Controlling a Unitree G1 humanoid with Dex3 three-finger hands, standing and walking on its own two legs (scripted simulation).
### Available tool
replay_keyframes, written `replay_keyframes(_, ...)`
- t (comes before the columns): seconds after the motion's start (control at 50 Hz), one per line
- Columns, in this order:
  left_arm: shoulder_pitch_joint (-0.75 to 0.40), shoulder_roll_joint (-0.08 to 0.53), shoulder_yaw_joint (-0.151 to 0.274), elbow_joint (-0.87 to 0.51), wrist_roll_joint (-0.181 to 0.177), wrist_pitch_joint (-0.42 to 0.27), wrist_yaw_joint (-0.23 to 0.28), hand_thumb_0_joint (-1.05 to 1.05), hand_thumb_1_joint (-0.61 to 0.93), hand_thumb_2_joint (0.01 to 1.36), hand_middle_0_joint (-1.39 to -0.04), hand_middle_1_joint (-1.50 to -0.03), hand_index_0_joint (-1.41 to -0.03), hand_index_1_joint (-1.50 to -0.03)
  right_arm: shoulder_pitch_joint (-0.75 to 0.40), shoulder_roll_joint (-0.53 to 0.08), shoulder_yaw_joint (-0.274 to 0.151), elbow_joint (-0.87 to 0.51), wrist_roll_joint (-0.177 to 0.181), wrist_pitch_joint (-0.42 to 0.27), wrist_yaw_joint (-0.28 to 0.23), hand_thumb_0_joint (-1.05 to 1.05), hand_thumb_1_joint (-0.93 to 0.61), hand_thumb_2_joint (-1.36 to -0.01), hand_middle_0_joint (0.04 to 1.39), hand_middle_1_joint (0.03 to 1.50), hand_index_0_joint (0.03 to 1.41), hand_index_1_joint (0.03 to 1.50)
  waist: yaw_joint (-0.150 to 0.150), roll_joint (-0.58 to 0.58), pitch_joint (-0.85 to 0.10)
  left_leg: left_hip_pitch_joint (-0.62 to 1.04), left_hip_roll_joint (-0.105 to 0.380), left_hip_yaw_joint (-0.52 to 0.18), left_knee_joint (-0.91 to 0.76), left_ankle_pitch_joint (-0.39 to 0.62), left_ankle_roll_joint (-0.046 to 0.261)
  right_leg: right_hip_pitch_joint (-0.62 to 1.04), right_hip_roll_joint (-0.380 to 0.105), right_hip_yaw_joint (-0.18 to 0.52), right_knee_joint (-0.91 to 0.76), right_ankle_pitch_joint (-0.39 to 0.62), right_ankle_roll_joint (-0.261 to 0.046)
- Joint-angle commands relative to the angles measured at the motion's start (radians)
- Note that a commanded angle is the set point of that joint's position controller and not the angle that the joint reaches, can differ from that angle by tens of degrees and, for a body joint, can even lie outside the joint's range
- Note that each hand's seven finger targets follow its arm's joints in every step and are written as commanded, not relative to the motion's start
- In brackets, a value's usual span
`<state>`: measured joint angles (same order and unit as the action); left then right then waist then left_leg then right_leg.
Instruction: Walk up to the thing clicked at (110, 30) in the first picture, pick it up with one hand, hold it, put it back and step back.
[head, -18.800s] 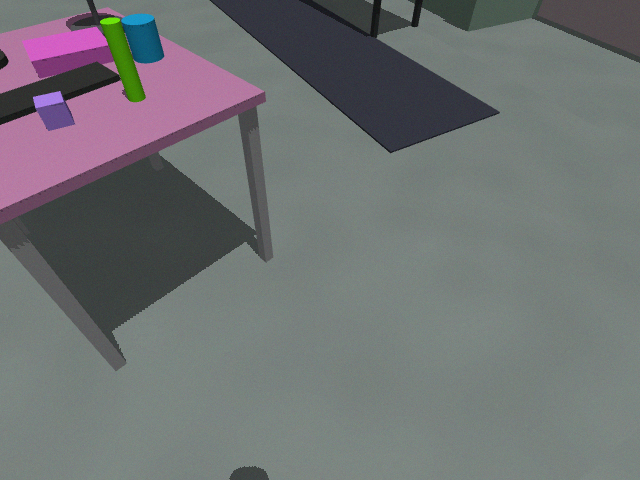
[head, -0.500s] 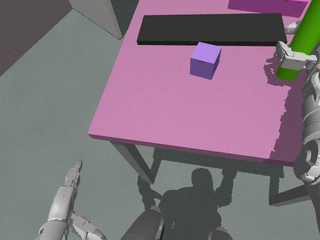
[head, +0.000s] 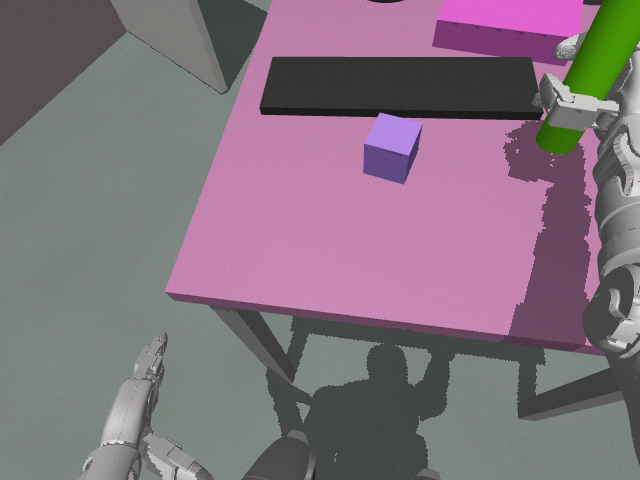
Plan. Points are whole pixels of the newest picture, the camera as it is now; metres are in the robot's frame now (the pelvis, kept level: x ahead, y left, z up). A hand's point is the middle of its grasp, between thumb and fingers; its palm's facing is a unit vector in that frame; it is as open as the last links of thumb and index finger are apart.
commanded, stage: lift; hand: right
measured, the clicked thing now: (595, 68) +0.57 -0.16 +0.16
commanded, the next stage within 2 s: hold in 1.56 s
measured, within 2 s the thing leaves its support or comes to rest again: neither
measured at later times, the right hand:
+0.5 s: hand (602, 82) +0.52 -0.16 +0.18, palm faces +0.04 +1.00 -0.01, open 6.0 cm
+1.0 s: hand out of the picture +0.40 -0.17 +0.24, palm faces +0.04 +1.00 -0.03, open 5.9 cm
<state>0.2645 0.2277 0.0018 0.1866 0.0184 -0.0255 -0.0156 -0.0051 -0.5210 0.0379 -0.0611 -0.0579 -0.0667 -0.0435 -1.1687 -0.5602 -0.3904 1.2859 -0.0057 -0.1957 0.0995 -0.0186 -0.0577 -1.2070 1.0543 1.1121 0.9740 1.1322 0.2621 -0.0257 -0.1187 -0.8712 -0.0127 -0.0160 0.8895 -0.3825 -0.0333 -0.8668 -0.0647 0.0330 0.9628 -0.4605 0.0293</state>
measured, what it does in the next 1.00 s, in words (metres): stands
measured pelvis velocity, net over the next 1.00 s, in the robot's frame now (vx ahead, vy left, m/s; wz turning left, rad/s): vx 0.00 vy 0.01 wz -0.03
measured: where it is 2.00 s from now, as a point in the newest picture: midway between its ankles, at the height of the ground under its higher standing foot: outside the picture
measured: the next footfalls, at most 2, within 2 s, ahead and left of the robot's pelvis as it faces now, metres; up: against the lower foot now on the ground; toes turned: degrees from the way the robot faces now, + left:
none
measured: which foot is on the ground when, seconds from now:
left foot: down 0.00-1.00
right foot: down 0.00-1.00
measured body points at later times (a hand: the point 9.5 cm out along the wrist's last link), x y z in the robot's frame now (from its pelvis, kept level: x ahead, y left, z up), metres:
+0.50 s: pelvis +0.01 +0.00 +0.02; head +0.08 +0.00 +0.47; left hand +0.16 +0.26 -0.03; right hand +0.52 -0.21 +0.18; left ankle +0.02 +0.14 -0.68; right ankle -0.01 -0.13 -0.68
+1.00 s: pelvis +0.00 +0.01 +0.04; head +0.00 +0.02 +0.49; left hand +0.16 +0.26 -0.02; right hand +0.40 -0.23 +0.25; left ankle +0.02 +0.14 -0.68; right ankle -0.01 -0.13 -0.68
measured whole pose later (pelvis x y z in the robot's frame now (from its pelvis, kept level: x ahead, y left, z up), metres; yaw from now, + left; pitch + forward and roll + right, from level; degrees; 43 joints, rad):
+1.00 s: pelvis +0.00 +0.01 +0.04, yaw -2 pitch +4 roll +0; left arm 0.34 0.24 0.07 0.39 -0.03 -0.07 0.04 -0.01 -0.52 0.03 -0.05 -0.05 -0.06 -0.03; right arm -0.62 -0.31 -0.25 0.44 0.17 0.21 0.15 -0.02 -0.10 -1.15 1.02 1.13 0.94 1.15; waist 0.02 -0.03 -0.10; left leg -0.42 0.03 -0.02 0.68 -0.32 -0.03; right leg -0.39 -0.02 0.02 0.67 -0.35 0.03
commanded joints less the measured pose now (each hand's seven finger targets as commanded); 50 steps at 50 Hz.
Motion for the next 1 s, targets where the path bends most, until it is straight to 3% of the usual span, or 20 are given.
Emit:
replay_keyframes(0.0, -0.028, 0.152, 0.089, -0.17, 0.003, -0.052, 0.015, 0.0, -0.526, 0.029, -0.047, -0.05, -0.055, -0.04, -0.647, -0.272, -0.032, -0.381, 0.015, -0.088, -0.019, 0.0, -0.64, -1.404, 1.476, 1.542, 1.48, 1.542, -0.007, -0.207, -0.658, 0.291, -0.031, 0.031, -0.071, 0.432, 0.041, 0.413, 0.042, -0.031, -0.075, 0.466, -0.039)
replay_keyframes(0.06, 0.063, 0.116, 0.059, -0.086, -0.008, -0.05, 0.006, 0.0, -0.522, 0.03, -0.042, -0.048, -0.056, -0.033, -0.4, -0.112, 0.032, -0.151, 0.027, -0.043, 0.008, 0.0, -0.597, -1.388, 1.481, 1.526, 1.487, 1.526, 0.01, -0.133, -0.488, 0.245, -0.04, 0.046, -0.091, 0.433, 0.042, 0.376, 0.041, -0.02, -0.09, 0.495, -0.036)
replay_keyframes(0.1, -0.091, 0.21, 0.132, -0.262, -0.009, -0.063, 0.02, 0.0, -0.524, 0.03, -0.04, -0.043, -0.053, -0.029, -0.606, -0.33, -0.066, -0.448, 0.025, -0.077, -0.011, 0.0, -0.578, -1.397, 1.493, 1.54, 1.5, 1.54, -0.029, -0.165, -0.744, 0.393, -0.025, 0.03, -0.072, 0.532, 0.037, 0.439, 0.044, -0.029, -0.087, 0.546, -0.034)
replay_keyframes(0.16, 0.05, 0.138, 0.077, -0.138, -0.016, -0.046, 0.009, 0.0, -0.515, 0.024, -0.04, -0.046, -0.057, -0.028, -0.425, -0.111, 0.033, -0.248, 0.041, -0.03, 0.015, 0.0, -0.563, -1.393, 1.485, 1.537, 1.494, 1.537, -0.024, -0.101, -0.53, 0.373, -0.031, 0.042, -0.102, 0.497, 0.04, 0.366, 0.056, -0.036, -0.12, 0.476, -0.038)
replay_keyframes(0.18, 0.04, 0.117, 0.061, -0.121, -0.023, -0.047, 0.007, 0.0, -0.522, 0.029, -0.042, -0.047, -0.056, -0.032, -0.35, -0.126, 0.015, -0.183, 0.041, -0.018, 0.012, 0.0, -0.604, -1.373, 1.478, 1.512, 1.482, 1.512, -0.038, -0.089, -0.478, 0.352, -0.029, 0.04, -0.116, 0.477, 0.036, 0.358, 0.055, -0.038, -0.131, 0.468, -0.041)
replay_keyframes(0.22, -0.06, 0.205, 0.13, -0.251, -0.015, -0.06, 0.02, 0.0, -0.523, 0.029, -0.04, -0.042, -0.052, -0.028, -0.593, -0.289, -0.052, -0.519, 0.047, -0.062, -0.005, 0.0, -0.634, -1.387, 1.513, 1.536, 1.514, 1.536, -0.056, -0.165, -0.732, 0.411, -0.026, 0.035, -0.1, 0.509, 0.039, 0.5, 0.046, -0.032, -0.134, 0.555, -0.028)
replay_keyframes(0.3, 0.129, 0.107, 0.072, -0.021, -0.027, -0.043, 0.007, 0.0, -0.531, 0.036, -0.043, -0.045, -0.051, -0.036, -0.2, -0.063, 0.028, -0.158, 0.067, 0.015, 0.019, 0.0, -0.614, -1.361, 1.484, 1.507, 1.486, 1.507, -0.066, -0.041, -0.348, 0.328, -0.031, 0.049, -0.158, 0.427, 0.04, 0.387, 0.055, -0.041, -0.18, 0.471, -0.036)
replay_keyframes(0.34, -0.074, 0.206, 0.138, -0.251, -0.016, -0.067, 0.02, 0.0, -0.529, 0.033, -0.04, -0.041, -0.05, -0.03, -0.62, -0.271, -0.04, -0.718, 0.069, -0.053, -0.002, 0.0, -0.612, -1.368, 1.491, 1.517, 1.492, 1.517, -0.11, -0.181, -0.763, 0.469, -0.014, 0.023, -0.128, 0.531, 0.037, 0.564, 0.054, -0.049, -0.166, 0.572, -0.032)
replay_keyframes(0.4, 0.128, 0.107, 0.084, -0.006, -0.034, -0.049, 0.006, 0.0, -0.529, 0.032, -0.043, -0.047, -0.054, -0.035, -0.186, 0.029, 0.081, -0.318, 0.094, 0.039, 0.036, 0.0, -0.543, -1.34, 1.439, 1.481, 1.447, 1.481, -0.105, -0.021, -0.368, 0.43, -0.017, 0.042, -0.167, 0.495, 0.038, 0.398, 0.068, -0.051, -0.211, 0.473, -0.038)
replay_keyframes(0.46, -0.035, 0.222, 0.173, -0.15, -0.021, -0.068, 0.028, 0.0, -0.537, 0.039, -0.042, -0.04, -0.047, -0.034, -0.514, -0.211, -0.026, -0.787, 0.092, -0.008, 0.01, 0.0, -0.577, -1.36, 1.476, 1.508, 1.48, 1.508, -0.153, -0.119, -0.749, 0.558, -0.002, 0.023, -0.14, 0.602, 0.033, 0.588, 0.063, -0.058, -0.198, 0.614, -0.034)
replay_keyframes(0.5, 0.122, 0.107, 0.101, 0.001, -0.032, -0.057, 0.016, 0.0, -0.53, 0.034, -0.043, -0.047, -0.053, -0.036, -0.18, 0.089, 0.121, -0.505, 0.109, 0.074, 0.048, 0.0, -0.531, -1.362, 1.449, 1.503, 1.459, 1.503, -0.139, -0.037, -0.45, 0.478, -0.01, 0.047, -0.169, 0.562, 0.039, 0.529, 0.068, -0.055, -0.221, 0.586, -0.034)
replay_keyframes(0.54, 0.035, 0.138, 0.115, -0.027, -0.046, -0.059, 0.026, 0.0, -0.544, 0.04, -0.045, -0.045, -0.048, -0.042, -0.103, -0.034, 0.022, -0.522, 0.125, 0.095, 0.032, 0.0, -0.636, -1.325, 1.458, 1.467, 1.456, 1.467, -0.171, 0.045, -0.394, 0.495, -0.006, 0.048, -0.199, 0.507, 0.033, 0.489, 0.061, -0.054, -0.257, 0.537, -0.037)
replay_keyframes(0.56, -0.069, 0.211, 0.173, -0.134, -0.038, -0.071, 0.037, 0.0, -0.547, 0.044, -0.046, -0.043, -0.046, -0.042, -0.323, -0.14, 0.0, -0.853, 0.125, 0.068, 0.02, 0.0, -0.66, -1.348, 1.481, 1.49, 1.478, 1.49, -0.184, -0.047, -0.601, 0.56, 0.003, 0.035, -0.194, 0.538, 0.033, 0.585, 0.063, -0.06, -0.256, 0.565, -0.035)
replay_keyframes(0.58, 0.005, 0.199, 0.17, -0.078, -0.029, -0.068, 0.04, 0.0, -0.536, 0.036, -0.043, -0.043, -0.05, -0.036, -0.393, -0.126, 0.022, -0.915, 0.121, 0.077, 0.02, 0.0, -0.629, -1.356, 1.48, 1.5, 1.481, 1.5, -0.188, -0.072, -0.629, 0.558, 0.003, 0.034, -0.188, 0.551, 0.034, 0.626, 0.066, -0.062, -0.248, 0.592, -0.035)
replay_keyframes(0.62, 0.124, 0.091, 0.098, 0.052, -0.043, -0.06, 0.033, 0.0, -0.532, 0.033, -0.044, -0.048, -0.054, -0.037, -0.098, 0.113, 0.133, -0.688, 0.144, 0.149, 0.049, 0.0, -0.563, -1.322, 1.424, 1.46, 1.43, 1.46, -0.178, -0.006, -0.347, 0.483, -0.008, 0.059, -0.216, 0.458, 0.041, 0.564, 0.064, -0.055, -0.281, 0.535, -0.029)
replay_keyframes(0.68, -0.004, 0.188, 0.161, -0.044, -0.044, -0.078, 0.053, 0.0, -0.542, 0.04, -0.046, -0.045, -0.05, -0.041, -0.175, -0.078, 0.028, -0.923, 0.148, 0.164, 0.031, 0.0, -0.642, -1.331, 1.451, 1.467, 1.45, 1.467, -0.214, -0.003, -0.448, 0.542, 0.006, 0.047, -0.234, 0.454, 0.03, 0.595, 0.063, -0.061, -0.301, 0.506, -0.039)
replay_keyframes(0.74, 0.059, 0.102, 0.104, 0.029, -0.051, -0.08, 0.049, 0.0, -0.532, 0.031, -0.044, -0.048, -0.055, -0.037, -0.026, 0.13, 0.145, -0.834, 0.172, 0.231, 0.059, 0.0, -0.587, -1.314, 1.417, 1.447, 1.42, 1.447, -0.202, 0.014, -0.28, 0.509, 0.003, 0.061, -0.259, 0.387, 0.032, 0.579, 0.064, -0.056, -0.33, 0.45, -0.036)
replay_keyframes(0.78, 0.041, 0.166, 0.155, 0.001, -0.054, -0.089, 0.064, 0.0, -0.542, 0.038, -0.046, -0.047, -0.051, -0.042, -0.007, 0.016, 0.075, -0.923, 0.174, 0.248, 0.051, 0.0, -0.639, -1.29, 1.418, 1.423, 1.415, 1.423, -0.217, 0.029, -0.318, 0.538, 0.008, 0.058, -0.269, 0.389, 0.024, 0.593, 0.063, -0.058, -0.338, 0.438, -0.042)
replay_keyframes(0.86, 0.051, 0.09, 0.089, 0.042, -0.057, -0.095, 0.056, 0.0, -0.532, 0.029, -0.043, -0.046, -0.054, -0.034, 0.031, 0.098, 0.12, -1.005, 0.195, 0.301, 0.058, 0.0, -0.644, -1.29, 1.42, 1.424, 1.415, 1.424, -0.231, 0.029, -0.257, 0.547, 0.011, 0.058, -0.282, 0.369, 0.028, 0.597, 0.066, -0.058, -0.357, 0.417, -0.039)
replay_keyframes(0.98, -0.009, 0.139, 0.13, 0.074, -0.06, -0.116, 0.061, 0.0, -0.533, 0.028, -0.043, -0.045, -0.054, -0.034, 0.072, 0.06, 0.093, -1.175, 0.213, 0.366, 0.052, 0.0, -0.684, -1.29, 1.431, 1.424, 1.423, 1.423, -0.238, 0.003, -0.217, 0.529, 0.01, 0.064, -0.312, 0.266, 0.026, 0.613, 0.06, -0.048, -0.392, 0.3, -0.038)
